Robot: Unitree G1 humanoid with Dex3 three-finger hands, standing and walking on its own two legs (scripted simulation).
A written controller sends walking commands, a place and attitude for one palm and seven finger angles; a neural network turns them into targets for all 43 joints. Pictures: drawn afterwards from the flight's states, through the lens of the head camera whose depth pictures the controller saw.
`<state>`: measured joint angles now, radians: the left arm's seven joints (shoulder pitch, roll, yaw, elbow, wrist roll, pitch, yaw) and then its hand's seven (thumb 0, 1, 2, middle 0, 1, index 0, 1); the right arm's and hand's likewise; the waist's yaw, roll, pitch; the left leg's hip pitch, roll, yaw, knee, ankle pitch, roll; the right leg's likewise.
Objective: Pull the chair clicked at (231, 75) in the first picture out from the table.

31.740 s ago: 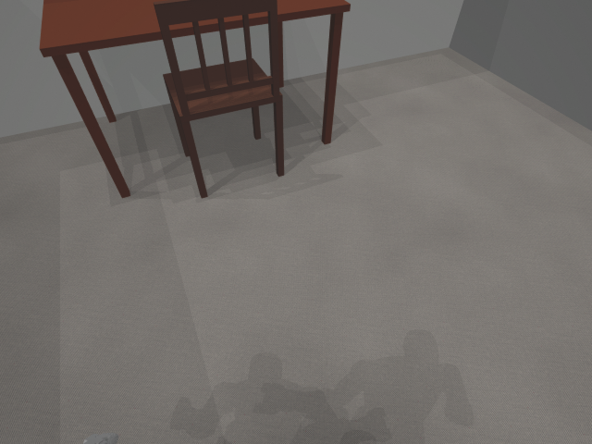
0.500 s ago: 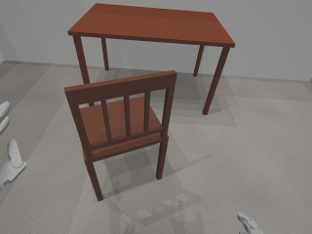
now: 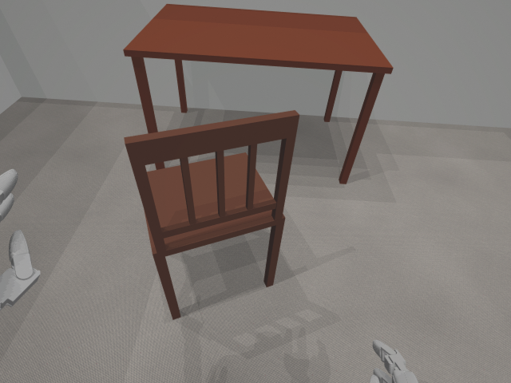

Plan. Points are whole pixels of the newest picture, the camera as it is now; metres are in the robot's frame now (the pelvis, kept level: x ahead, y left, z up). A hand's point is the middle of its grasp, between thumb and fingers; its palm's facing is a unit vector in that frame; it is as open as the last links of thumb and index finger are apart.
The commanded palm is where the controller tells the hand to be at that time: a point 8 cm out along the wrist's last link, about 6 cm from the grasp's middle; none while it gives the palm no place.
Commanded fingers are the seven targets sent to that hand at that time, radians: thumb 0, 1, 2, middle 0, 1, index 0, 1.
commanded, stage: stop stepping back and stand still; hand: left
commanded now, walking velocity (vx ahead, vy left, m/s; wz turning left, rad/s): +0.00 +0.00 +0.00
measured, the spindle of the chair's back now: (220, 184) +0.65 +0.11 -0.11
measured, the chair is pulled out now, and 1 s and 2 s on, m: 0.65 0.65 0.65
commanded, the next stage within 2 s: let the arm hang, fingers relaxed in 0.02 s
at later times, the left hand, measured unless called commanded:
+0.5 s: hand out of the picture +0.01 +0.16 -0.18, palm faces +0.05 -0.98 -0.18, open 6.8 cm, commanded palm none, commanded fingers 0.00 0.90 0.90 -0.20 -0.30 -0.20 -0.30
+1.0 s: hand out of the picture +0.02 +0.12 -0.17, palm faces +0.03 -0.98 -0.18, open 7.3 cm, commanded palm none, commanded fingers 0.00 0.90 0.90 -0.20 -0.30 -0.20 -0.30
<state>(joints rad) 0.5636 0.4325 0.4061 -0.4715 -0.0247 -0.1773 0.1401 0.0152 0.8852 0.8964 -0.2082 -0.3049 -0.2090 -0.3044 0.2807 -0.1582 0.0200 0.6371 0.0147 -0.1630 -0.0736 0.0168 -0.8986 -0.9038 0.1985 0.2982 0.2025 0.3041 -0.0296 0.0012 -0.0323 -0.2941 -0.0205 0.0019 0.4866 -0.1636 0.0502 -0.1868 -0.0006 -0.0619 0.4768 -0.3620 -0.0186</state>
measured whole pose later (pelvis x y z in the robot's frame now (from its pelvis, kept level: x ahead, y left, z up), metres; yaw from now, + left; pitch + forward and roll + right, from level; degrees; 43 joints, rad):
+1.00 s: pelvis +0.03 -0.04 +0.00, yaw +1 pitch -2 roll +0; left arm 0.31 0.11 -0.03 1.08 0.01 0.01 0.04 0.02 0.93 0.90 -0.20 -0.30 -0.20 -0.30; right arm 0.32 -0.13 0.00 1.09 -0.01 0.00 -0.03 0.01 -0.91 -0.90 0.20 0.30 0.20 0.30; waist -0.01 0.03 0.05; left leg -0.24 -0.01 -0.03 0.46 -0.19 0.00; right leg -0.13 0.02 -0.09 0.44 -0.28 -0.04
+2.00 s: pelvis +0.03 -0.05 +0.00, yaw +2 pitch -2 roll -1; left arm 0.33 0.12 -0.02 1.07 0.00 0.01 0.04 0.00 0.91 0.90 -0.20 -0.30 -0.20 -0.30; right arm 0.35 -0.12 0.00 1.09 -0.01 0.00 -0.04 0.01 -0.90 -0.90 0.20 0.30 0.20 0.30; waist -0.01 0.02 0.06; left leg -0.25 0.00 -0.05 0.47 -0.19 -0.01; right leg -0.12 0.03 -0.11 0.43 -0.28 -0.05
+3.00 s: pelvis +0.03 -0.05 +0.00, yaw +3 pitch -2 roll -1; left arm 0.34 0.11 -0.02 1.07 0.00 0.00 0.04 0.00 0.91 0.90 -0.20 -0.30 -0.20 -0.30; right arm 0.34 -0.12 0.00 1.09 -0.01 0.00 -0.04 0.01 -0.90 -0.90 0.20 0.30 0.20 0.30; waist 0.00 0.02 0.06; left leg -0.24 0.00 -0.06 0.48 -0.20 -0.01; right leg -0.11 0.03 -0.12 0.43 -0.28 -0.05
